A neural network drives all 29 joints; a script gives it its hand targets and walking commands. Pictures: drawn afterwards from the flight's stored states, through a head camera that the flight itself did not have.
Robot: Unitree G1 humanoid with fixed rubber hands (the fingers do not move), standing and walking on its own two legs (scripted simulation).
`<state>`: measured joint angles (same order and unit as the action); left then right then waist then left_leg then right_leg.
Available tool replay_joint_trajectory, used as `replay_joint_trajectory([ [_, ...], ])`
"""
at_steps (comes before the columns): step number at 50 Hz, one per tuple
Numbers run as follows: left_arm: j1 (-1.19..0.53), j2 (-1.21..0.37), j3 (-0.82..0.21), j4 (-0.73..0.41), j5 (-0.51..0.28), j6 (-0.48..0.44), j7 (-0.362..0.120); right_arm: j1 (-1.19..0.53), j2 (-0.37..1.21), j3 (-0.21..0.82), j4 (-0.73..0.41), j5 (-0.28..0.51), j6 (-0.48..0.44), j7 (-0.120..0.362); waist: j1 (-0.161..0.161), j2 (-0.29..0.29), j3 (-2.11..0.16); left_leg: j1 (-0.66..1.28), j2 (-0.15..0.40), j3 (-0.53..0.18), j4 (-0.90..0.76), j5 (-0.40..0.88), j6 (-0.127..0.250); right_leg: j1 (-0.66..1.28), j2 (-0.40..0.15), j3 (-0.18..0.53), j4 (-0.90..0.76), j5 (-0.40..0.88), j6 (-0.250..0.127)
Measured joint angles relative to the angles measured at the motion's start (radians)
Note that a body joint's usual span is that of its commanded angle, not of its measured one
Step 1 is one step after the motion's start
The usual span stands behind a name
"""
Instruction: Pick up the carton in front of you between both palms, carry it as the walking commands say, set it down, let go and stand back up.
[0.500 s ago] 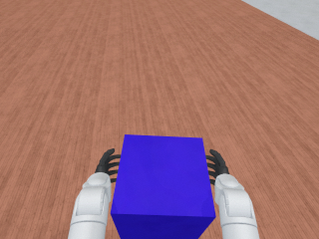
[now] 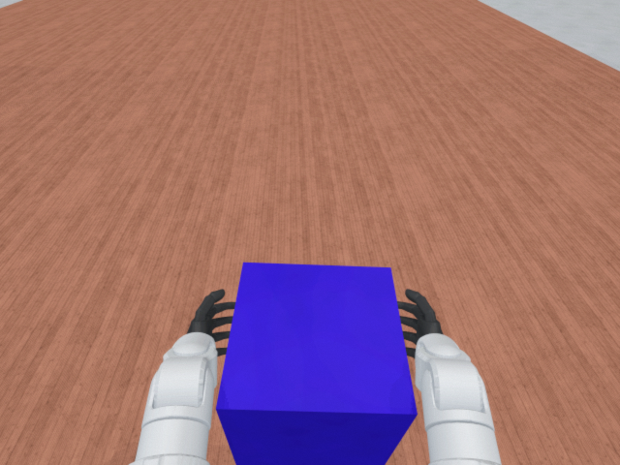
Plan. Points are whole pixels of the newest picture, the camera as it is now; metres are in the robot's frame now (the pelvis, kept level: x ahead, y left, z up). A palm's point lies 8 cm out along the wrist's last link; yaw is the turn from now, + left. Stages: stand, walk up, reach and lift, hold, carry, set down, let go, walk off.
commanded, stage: hold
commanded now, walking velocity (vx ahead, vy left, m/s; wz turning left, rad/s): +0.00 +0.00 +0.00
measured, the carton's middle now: (312, 372) +0.28 +0.00 -0.04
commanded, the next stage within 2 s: set down in 0.22 s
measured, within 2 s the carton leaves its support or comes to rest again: neither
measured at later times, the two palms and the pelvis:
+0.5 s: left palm (220, 327) +0.32 +0.13 +0.03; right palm (432, 329) +0.31 -0.17 +0.03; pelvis +0.01 -0.01 -0.01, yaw +0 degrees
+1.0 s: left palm (240, 372) +0.36 +0.13 -0.18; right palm (400, 375) +0.35 -0.17 -0.18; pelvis -0.02 +0.01 -0.11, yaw +1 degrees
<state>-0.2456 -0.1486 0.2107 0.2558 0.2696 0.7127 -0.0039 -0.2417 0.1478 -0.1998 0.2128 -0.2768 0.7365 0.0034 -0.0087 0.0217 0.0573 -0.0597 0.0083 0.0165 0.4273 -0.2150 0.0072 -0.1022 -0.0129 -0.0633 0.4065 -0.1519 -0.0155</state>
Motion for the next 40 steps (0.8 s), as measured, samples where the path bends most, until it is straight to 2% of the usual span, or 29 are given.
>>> replay_joint_trajectory([
  [15, -0.044, -0.01, 0.054, 0.056, 0.033, -0.006, -0.019, -0.053, 0.013, -0.041, 0.062, -0.022, 0.0, 0.006, 0.0, 0.005, -0.021, 0.003, 0.003, -0.05, 0.018, -0.016, -0.009, 0.007, 0.026, -0.007, 0.012, -0.013, -0.023],
  [21, -0.116, -0.032, 0.139, 0.145, 0.081, -0.049, -0.034, -0.129, 0.035, -0.133, 0.152, -0.06, -0.041, 0.02, -0.003, 0.007, -0.018, -0.023, -0.001, -0.059, 0.056, -0.041, -0.005, -0.019, 0.03, -0.002, 0.045, -0.033, -0.023],
  [26, -0.192, -0.055, 0.239, 0.235, 0.139, -0.133, -0.046, -0.207, 0.057, -0.244, 0.238, -0.12, -0.122, 0.043, -0.017, 0.014, -0.001, -0.104, -0.005, -0.061, 0.128, -0.072, -0.006, -0.096, 0.028, 0.0, 0.108, -0.06, -0.019],
  [31, -0.238, -0.06, 0.277, 0.285, 0.169, -0.256, -0.044, -0.243, 0.052, -0.28, 0.282, -0.152, -0.248, 0.061, -0.028, 0.017, 0.022, -0.273, -0.012, -0.048, 0.215, -0.094, -0.008, -0.269, 0.02, 0.013, 0.195, -0.079, -0.011],
  [35, -0.248, -0.052, 0.252, 0.295, 0.136, -0.387, -0.019, -0.247, 0.035, -0.264, 0.287, -0.128, -0.382, 0.055, -0.029, 0.011, 0.042, -0.462, -0.022, -0.03, 0.288, -0.101, 0.0, -0.466, 0.01, 0.03, 0.275, -0.084, -0.003],
  [40, -0.252, -0.024, 0.186, 0.302, 0.032, -0.529, 0.036, -0.259, -0.003, -0.224, 0.299, -0.044, -0.528, 0.035, -0.031, 0.009, 0.026, -0.741, -0.032, -0.017, 0.415, -0.121, 0.006, -0.747, 0.001, 0.048, 0.4, -0.1, 0.008],
])
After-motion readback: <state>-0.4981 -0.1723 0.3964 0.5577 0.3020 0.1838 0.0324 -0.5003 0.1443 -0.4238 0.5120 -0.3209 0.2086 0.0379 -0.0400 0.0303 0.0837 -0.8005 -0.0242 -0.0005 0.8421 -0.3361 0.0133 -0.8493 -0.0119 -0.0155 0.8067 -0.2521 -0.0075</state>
